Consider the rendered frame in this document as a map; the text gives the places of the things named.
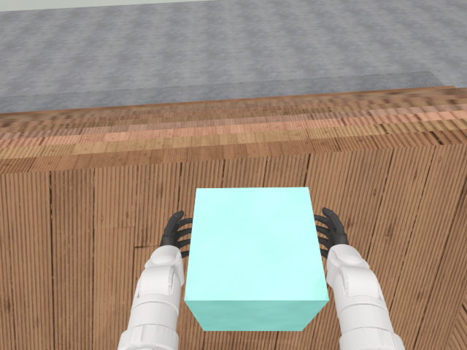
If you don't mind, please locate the right robot forearm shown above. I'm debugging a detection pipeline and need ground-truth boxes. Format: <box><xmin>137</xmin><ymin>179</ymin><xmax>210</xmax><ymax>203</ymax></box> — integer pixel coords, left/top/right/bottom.
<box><xmin>326</xmin><ymin>244</ymin><xmax>405</xmax><ymax>350</ymax></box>

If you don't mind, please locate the left robot forearm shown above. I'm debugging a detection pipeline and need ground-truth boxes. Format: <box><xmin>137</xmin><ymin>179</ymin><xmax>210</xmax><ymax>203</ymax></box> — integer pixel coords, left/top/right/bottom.
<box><xmin>117</xmin><ymin>245</ymin><xmax>185</xmax><ymax>350</ymax></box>

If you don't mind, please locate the robot right hand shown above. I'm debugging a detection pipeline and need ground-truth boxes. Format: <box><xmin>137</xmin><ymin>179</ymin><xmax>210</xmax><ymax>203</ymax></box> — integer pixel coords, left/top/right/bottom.
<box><xmin>314</xmin><ymin>207</ymin><xmax>349</xmax><ymax>259</ymax></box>

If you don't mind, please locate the robot left hand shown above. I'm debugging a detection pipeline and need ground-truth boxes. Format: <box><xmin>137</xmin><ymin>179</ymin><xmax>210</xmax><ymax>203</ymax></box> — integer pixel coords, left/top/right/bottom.
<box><xmin>159</xmin><ymin>210</ymin><xmax>193</xmax><ymax>258</ymax></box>

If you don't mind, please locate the carton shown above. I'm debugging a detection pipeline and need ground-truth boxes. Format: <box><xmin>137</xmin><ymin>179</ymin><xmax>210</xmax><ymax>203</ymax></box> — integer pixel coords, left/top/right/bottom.
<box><xmin>184</xmin><ymin>187</ymin><xmax>329</xmax><ymax>331</ymax></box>

